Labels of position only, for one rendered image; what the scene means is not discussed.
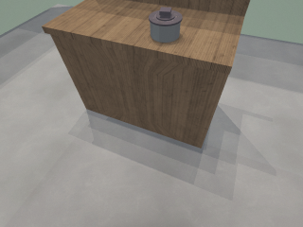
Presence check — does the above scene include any table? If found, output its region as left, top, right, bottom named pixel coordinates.
left=42, top=0, right=250, bottom=148

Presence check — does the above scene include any pot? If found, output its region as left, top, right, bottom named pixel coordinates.
left=150, top=23, right=181, bottom=43

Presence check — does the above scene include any knob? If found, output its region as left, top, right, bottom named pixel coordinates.
left=159, top=7, right=171, bottom=16

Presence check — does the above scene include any lid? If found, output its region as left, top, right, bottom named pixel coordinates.
left=149, top=10, right=183, bottom=26

